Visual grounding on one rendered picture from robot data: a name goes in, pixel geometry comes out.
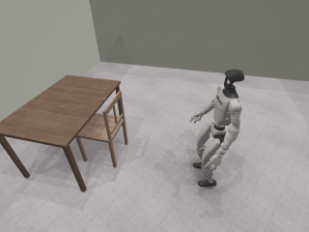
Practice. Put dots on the table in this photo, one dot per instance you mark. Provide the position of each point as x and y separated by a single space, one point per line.
57 115

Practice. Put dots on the left robot hand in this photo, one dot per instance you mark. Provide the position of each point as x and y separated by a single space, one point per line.
215 160

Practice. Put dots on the robot foot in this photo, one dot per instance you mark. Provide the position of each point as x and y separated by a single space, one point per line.
206 183
197 165

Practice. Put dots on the robot right upper arm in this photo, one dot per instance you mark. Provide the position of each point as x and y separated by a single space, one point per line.
218 88

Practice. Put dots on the right robot hand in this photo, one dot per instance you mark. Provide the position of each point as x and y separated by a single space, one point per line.
198 116

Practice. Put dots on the left robot foot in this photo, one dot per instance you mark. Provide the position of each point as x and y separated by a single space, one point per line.
206 183

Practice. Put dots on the robot left upper arm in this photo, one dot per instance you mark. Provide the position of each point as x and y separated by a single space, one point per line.
235 110

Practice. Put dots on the left robot forearm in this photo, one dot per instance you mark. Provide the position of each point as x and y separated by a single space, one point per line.
225 145

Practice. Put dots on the right robot foot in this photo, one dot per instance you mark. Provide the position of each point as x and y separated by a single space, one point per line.
197 165

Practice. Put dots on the chair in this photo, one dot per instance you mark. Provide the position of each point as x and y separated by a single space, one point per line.
103 128

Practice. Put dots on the right robot forearm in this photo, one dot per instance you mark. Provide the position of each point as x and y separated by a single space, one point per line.
208 108

